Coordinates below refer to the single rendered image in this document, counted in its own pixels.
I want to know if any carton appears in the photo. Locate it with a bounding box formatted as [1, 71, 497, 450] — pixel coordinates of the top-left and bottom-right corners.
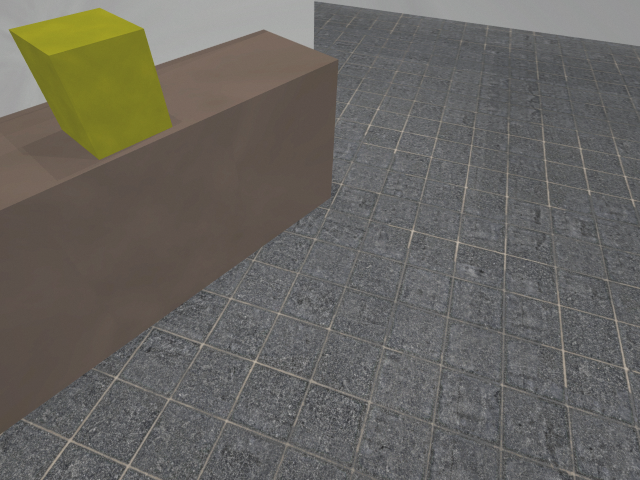
[9, 8, 172, 160]

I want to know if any pedestal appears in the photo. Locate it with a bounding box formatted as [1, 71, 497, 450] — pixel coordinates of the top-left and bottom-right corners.
[0, 30, 339, 434]

